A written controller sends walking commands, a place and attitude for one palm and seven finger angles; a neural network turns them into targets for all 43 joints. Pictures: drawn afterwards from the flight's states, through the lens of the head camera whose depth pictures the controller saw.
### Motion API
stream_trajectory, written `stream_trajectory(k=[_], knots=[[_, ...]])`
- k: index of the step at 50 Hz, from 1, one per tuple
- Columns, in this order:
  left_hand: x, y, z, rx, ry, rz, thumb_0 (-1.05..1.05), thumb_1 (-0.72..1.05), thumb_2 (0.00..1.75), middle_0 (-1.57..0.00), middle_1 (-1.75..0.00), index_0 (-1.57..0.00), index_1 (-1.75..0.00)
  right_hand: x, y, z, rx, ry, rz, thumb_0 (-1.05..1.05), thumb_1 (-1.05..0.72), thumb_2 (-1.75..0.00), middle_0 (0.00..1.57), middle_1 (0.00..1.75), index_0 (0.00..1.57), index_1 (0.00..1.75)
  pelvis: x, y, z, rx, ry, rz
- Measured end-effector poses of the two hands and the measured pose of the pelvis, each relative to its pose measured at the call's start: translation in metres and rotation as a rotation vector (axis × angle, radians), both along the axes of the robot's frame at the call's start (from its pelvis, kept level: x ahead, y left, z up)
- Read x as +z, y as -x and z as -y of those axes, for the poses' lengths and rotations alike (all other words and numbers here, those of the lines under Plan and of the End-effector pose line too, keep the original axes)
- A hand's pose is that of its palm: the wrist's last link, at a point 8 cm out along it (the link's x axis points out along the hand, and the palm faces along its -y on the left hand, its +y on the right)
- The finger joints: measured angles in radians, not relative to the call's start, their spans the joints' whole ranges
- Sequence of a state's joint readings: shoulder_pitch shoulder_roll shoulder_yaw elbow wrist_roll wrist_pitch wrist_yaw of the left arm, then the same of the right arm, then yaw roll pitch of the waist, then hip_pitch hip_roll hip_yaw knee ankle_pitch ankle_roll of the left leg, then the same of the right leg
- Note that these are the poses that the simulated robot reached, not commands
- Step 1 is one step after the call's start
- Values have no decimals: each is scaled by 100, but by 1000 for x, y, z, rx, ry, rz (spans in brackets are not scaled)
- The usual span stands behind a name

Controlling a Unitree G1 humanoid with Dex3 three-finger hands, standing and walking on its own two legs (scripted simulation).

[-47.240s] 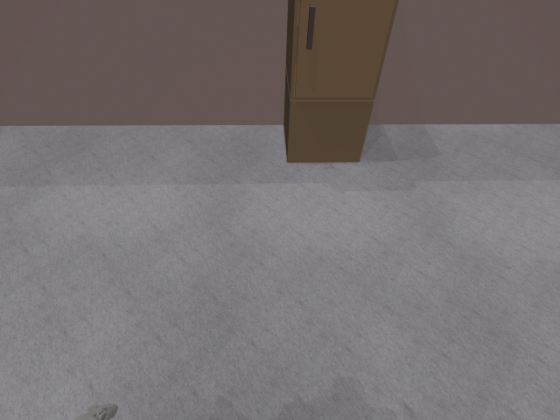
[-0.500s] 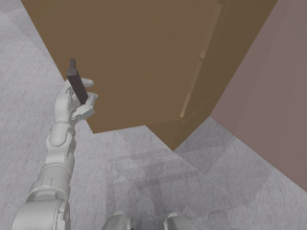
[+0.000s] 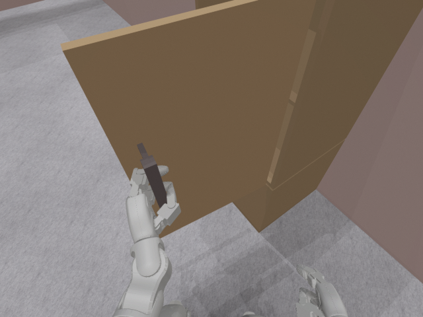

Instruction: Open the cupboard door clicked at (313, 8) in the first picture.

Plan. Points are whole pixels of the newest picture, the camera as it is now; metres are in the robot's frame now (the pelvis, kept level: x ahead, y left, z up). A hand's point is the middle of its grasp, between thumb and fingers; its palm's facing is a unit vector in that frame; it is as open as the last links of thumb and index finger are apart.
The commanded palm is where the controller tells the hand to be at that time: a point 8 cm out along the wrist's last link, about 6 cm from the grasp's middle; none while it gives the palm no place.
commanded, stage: pull the door open along its arc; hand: left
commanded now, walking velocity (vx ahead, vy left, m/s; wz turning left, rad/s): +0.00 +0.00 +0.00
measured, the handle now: (154, 179) +0.36 +0.13 +0.06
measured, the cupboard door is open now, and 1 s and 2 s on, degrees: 83 92 93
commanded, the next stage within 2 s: open thumb and fingers to let go in 0.20 s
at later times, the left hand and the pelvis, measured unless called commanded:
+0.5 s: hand (195, 226) +0.27 +0.04 +0.04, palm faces +0.32 -0.95 -0.03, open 6.5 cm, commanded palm +0.23 +0.10 +0.05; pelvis -0.01 -0.03 +0.00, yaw +2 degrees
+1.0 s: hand (190, 223) +0.28 +0.05 +0.05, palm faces +0.26 -0.96 -0.01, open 14.1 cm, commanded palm +0.24 +0.11 +0.05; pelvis -0.01 -0.01 +0.00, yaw +1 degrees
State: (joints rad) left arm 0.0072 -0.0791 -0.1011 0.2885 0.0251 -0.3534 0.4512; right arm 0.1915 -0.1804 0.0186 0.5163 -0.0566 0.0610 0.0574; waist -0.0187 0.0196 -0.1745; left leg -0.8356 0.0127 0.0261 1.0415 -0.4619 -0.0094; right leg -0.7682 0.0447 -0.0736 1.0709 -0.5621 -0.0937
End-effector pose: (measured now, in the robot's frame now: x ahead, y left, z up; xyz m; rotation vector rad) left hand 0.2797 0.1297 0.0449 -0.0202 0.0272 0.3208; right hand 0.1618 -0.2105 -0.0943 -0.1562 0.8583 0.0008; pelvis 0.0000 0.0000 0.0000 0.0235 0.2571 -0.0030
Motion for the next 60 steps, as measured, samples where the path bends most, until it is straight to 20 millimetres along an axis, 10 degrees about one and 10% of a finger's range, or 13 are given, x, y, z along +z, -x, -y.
stream_trajectory(k=[22, 43, 60], knots=[[2, 43, 46, 6, -38, -17, 3, 65, 76, -34, -132, -36, -134, -7, 9, 45, -5, 41, 36, 2, -91, -90, 20, 30, 20, 30, 0, 6, 31, 28, -24, 16], [2, 39, 38, -22, -20, -8, 1, -34, 37, -31, -117, -37, -118, -6, 9, 24, -4, 33, 32, 1, -91, -90, 20, 30, 20, 30, -1, 12, 19, 20, -15, 20], [2, 35, 27, -107, -25, -9, -1, -49, 30, -37, -63, -38, -66, 1, 19, -8, -15, 46, 44, 2, -91, -90, 20, 30, 20, 30, -1, 15, -14, 3, 20, 27]])
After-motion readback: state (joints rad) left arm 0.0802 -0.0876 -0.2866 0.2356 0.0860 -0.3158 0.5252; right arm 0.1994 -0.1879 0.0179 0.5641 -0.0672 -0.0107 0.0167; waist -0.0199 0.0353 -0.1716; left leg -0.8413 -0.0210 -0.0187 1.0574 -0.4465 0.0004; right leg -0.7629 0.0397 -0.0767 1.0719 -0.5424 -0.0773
